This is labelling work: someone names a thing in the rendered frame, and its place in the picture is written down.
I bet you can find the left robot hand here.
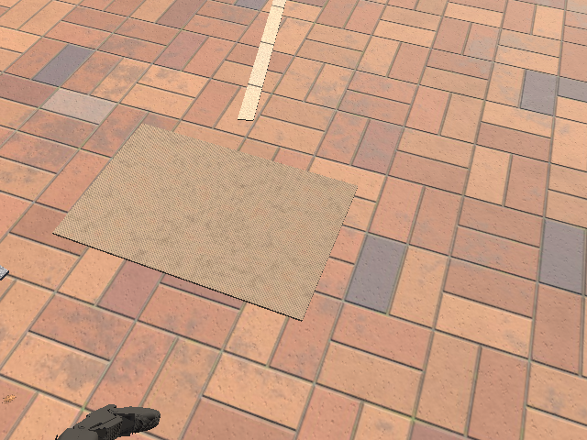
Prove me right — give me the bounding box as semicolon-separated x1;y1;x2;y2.
55;404;161;440

